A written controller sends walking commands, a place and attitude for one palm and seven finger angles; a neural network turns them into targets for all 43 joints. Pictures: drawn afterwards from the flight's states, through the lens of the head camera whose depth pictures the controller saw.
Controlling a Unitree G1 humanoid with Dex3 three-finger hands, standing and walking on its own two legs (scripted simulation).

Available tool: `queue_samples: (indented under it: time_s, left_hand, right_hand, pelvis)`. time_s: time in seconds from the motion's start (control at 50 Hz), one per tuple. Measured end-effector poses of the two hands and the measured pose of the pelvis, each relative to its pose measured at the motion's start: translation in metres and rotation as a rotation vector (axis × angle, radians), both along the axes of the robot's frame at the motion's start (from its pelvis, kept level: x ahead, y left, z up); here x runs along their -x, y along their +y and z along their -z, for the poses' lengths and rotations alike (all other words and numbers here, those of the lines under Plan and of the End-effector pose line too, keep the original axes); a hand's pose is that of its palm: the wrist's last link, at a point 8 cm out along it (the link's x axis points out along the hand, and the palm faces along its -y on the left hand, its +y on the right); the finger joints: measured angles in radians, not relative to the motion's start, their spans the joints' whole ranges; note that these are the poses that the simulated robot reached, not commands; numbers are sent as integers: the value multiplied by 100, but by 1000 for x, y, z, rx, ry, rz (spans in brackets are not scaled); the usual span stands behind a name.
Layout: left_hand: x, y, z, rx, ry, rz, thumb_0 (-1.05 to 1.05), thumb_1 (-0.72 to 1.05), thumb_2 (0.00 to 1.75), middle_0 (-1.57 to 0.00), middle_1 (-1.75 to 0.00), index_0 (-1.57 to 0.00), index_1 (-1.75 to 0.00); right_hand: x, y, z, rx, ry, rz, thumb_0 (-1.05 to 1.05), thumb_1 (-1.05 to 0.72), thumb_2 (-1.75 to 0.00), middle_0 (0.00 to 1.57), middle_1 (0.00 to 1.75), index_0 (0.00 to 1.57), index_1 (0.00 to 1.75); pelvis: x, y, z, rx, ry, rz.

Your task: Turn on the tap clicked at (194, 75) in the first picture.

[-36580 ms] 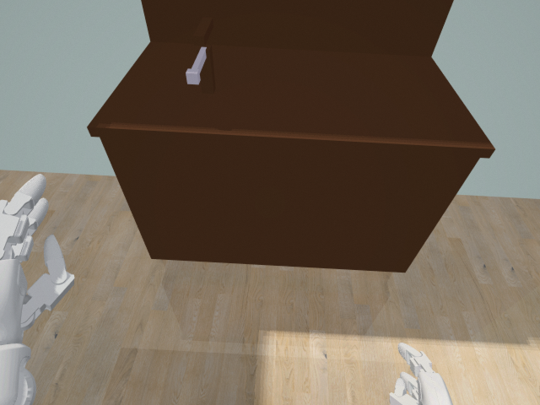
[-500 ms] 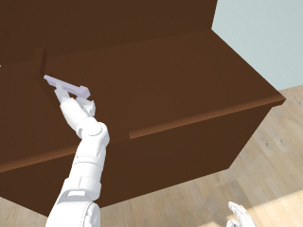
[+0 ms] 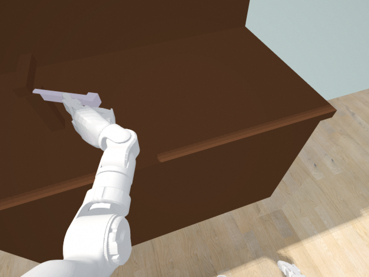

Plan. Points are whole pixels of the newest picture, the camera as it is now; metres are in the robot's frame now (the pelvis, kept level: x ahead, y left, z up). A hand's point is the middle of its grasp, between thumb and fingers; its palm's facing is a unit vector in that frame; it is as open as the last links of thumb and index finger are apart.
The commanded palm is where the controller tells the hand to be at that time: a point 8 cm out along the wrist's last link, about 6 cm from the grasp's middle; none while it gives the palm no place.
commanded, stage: push the lever round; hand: left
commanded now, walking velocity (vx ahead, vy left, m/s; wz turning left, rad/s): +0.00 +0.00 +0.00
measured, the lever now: (92, 101) +0.48 +0.22 +0.12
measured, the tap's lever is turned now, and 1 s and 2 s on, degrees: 60 80 80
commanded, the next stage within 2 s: lift the hand up off the lever in 0.64 s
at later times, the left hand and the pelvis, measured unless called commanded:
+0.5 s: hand (113, 104) +0.48 +0.17 +0.11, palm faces +0.81 -0.56 -0.16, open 8.0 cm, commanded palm +0.43 +0.20 +0.12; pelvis -0.01 +0.00 -0.01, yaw +0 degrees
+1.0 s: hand (113, 95) +0.51 +0.18 +0.12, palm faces +0.81 -0.58 -0.14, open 7.9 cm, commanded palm +0.44 +0.20 +0.13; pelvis +0.00 +0.00 +0.00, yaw -1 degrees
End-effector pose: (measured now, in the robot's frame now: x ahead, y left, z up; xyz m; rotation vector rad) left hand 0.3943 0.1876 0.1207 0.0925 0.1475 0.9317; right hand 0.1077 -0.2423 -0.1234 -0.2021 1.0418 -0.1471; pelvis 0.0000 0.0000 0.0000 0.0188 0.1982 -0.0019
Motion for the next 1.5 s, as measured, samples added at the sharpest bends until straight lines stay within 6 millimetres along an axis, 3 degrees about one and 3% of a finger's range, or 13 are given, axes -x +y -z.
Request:
queue_samples:
  time_s: [0.34, 0.86, 1.08, 1.34, 1.5]
  left_hand:
    - [-19, 2, -1, -12, 12, -45, 1, 90, 90, -16, -15, -14, -14]
    - [-52, 0, -4, -5, 6, -23, 1, 90, 90, -16, -15, -13, -13]
    - [-53, 6, -8, 12, -4, -24, 1, 90, 90, -16, -15, -15, -14]
    - [-38, 15, -18, 15, -18, -26, 1, 90, 90, -16, -15, -16, -15]
    - [-38, 9, -26, 16, 2, -5, 1, 90, 90, -16, -15, -16, -15]
  right_hand:
    - [43, -15, 8, 10, 84, 36, 1, -91, -89, 20, 30, 20, 29]
    - [89, -8, 12, -11, 192, 69, 1, -91, -89, 20, 30, 20, 29]
    - [80, -6, 7, -14, 181, 70, 1, -91, -89, 20, 30, 20, 29]
    - [41, -1, -1, -12, 104, 33, 1, -91, -89, 20, 30, 20, 29]
    - [21, 4, -3, -12, 69, 7, 1, -91, -89, 20, 30, 20, 29]
  pelvis:
    - [6, -4, 4, -2, 39, 3]
    - [5, 2, 7, 3, 90, 15]
    - [-3, 5, 2, 9, 76, 20]
    - [-10, 8, -4, 15, 29, 7]
    - [-10, 9, -5, 13, 16, -1]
